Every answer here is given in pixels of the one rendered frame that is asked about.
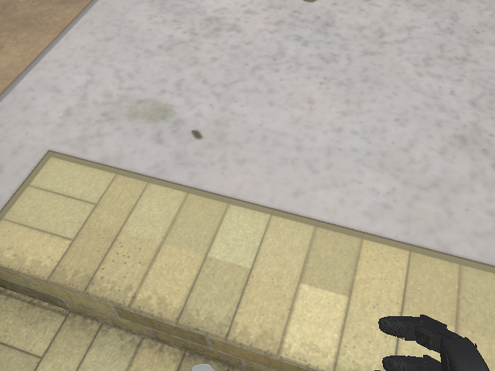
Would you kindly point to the right robot hand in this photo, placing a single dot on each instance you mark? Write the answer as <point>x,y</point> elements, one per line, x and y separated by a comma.
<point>457,353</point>

